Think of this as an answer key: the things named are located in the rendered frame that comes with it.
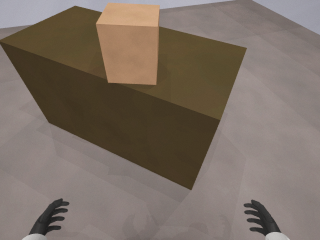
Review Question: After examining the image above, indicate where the pedestal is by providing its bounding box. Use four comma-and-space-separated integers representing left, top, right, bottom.
0, 6, 247, 190

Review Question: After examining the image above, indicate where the carton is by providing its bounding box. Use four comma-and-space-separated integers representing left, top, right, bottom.
96, 2, 160, 85

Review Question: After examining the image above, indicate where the robot left hand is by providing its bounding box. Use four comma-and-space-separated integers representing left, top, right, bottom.
29, 198, 70, 236

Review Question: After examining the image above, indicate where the robot right hand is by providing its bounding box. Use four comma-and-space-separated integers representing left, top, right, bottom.
243, 199, 281, 236

